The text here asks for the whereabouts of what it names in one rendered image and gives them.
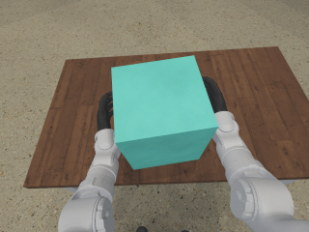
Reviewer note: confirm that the robot right upper arm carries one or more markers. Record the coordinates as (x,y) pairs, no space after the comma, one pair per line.
(265,205)

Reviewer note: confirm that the right robot hand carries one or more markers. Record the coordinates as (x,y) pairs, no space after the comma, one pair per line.
(216,98)

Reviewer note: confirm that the left robot forearm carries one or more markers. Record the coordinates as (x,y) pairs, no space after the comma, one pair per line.
(102,174)

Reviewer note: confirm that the table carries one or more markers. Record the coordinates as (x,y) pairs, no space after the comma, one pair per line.
(258,87)

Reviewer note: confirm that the left robot hand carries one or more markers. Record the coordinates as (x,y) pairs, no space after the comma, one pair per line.
(103,115)

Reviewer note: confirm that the right robot forearm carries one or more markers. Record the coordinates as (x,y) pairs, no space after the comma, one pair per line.
(233,153)

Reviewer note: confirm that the carton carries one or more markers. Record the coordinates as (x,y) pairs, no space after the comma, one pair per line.
(162,112)

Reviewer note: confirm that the robot left upper arm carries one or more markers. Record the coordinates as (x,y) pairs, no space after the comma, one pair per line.
(91,214)

